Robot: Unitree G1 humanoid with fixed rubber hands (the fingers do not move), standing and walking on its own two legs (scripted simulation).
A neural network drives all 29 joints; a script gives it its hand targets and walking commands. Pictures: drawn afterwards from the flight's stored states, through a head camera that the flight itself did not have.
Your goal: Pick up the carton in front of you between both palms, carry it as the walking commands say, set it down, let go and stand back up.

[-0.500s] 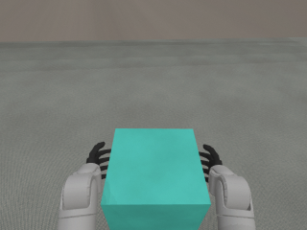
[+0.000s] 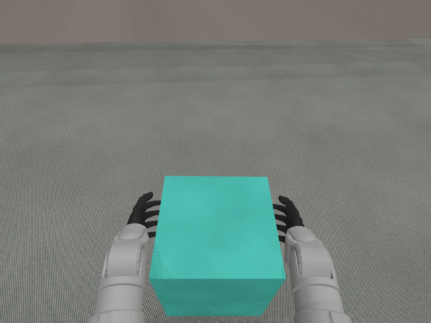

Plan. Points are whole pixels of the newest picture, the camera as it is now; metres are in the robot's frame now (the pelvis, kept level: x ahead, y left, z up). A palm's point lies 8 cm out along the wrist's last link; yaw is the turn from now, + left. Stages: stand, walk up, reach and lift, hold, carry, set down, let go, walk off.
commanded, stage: carry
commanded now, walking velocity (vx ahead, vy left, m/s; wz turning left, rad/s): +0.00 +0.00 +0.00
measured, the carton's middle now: (215, 249) +0.30 +0.00 -0.04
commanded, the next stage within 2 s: none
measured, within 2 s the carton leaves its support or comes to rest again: neither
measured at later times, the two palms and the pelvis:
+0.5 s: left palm (142, 230) +0.29 +0.14 +0.04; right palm (299, 233) +0.29 -0.16 +0.04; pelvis +0.00 -0.01 +0.00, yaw +0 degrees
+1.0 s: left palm (147, 164) +0.45 +0.16 +0.06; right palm (278, 169) +0.44 -0.14 +0.06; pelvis +0.16 +0.01 +0.02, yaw +0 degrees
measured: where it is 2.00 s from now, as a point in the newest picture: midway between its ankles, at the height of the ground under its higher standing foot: (213, 315)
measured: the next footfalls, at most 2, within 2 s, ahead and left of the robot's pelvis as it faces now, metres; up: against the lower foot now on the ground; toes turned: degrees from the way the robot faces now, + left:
right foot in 1.12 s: +0.37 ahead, -0.13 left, +0.00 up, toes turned -5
left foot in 1.44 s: +0.47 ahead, +0.10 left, +0.00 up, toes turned -12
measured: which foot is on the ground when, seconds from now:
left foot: down 0.00-1.00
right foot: down 0.00-0.74, up 0.76-1.00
